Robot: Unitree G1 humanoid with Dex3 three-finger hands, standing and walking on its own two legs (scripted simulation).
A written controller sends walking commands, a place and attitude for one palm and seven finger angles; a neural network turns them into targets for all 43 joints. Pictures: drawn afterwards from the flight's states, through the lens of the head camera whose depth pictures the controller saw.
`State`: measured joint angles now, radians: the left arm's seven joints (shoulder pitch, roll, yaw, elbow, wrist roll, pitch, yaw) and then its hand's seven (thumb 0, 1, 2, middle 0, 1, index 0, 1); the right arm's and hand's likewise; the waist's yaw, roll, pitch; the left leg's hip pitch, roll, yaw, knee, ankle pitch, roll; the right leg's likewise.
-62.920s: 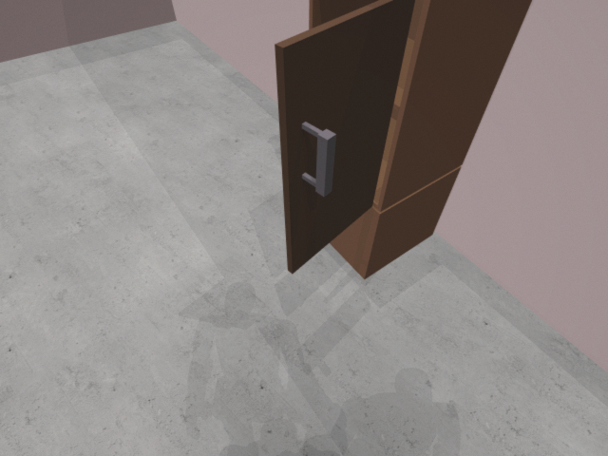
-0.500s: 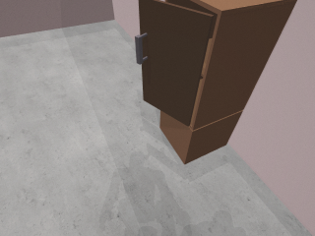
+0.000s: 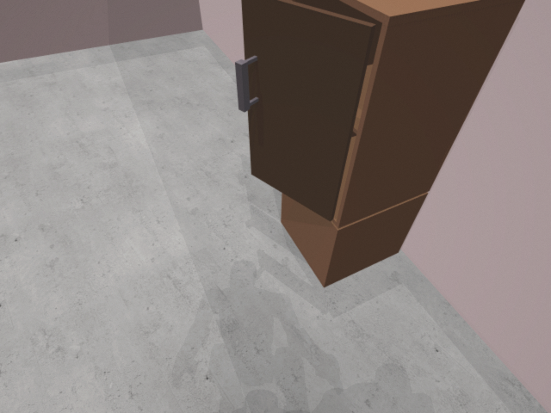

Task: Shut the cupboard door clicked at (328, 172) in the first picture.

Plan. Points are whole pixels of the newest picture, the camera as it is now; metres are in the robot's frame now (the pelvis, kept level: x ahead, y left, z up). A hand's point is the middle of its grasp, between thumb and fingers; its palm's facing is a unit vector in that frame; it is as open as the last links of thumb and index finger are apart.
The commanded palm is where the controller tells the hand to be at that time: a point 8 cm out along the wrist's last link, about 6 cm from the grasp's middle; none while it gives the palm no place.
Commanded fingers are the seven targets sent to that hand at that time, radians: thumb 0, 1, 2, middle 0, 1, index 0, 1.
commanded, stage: walk to a spot facing it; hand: left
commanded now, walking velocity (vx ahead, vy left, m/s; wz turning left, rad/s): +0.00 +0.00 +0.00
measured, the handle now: (248, 83) +0.91 +0.13 +0.02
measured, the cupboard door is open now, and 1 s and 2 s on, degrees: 24 24 24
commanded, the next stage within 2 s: none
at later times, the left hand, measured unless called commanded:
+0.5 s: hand out of the picture +0.00 +0.25 -0.21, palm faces +0.25 -0.94 -0.22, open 7.4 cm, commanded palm none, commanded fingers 0.00 0.90 0.90 -0.20 -0.30 -0.20 -0.30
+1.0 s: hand out of the picture -0.03 +0.22 -0.16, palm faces +0.52 -0.80 -0.30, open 7.4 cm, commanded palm none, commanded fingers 0.00 0.90 0.90 -0.20 -0.30 -0.20 -0.30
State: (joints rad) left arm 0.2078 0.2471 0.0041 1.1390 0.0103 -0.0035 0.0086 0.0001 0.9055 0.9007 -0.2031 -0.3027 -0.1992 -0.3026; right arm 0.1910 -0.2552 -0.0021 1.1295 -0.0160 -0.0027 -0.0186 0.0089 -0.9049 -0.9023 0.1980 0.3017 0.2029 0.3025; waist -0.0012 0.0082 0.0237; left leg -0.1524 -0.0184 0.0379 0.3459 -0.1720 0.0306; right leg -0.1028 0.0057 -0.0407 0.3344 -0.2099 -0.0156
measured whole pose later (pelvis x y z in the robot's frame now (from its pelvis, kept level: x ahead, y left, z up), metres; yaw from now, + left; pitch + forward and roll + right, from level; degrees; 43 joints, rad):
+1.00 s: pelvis +0.00 +0.00 -0.01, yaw +34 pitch +1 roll +1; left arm 0.20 0.19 0.04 0.89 0.03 0.03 0.03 0.00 0.90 0.90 -0.20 -0.30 -0.20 -0.30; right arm 0.21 -0.28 -0.11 0.92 -0.03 0.08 0.02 0.01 -0.91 -0.90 0.20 0.30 0.20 0.30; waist -0.05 0.04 0.07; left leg -0.54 -0.03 -0.02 1.11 -0.41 -0.05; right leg -0.21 -0.07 -0.07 0.51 -0.31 0.01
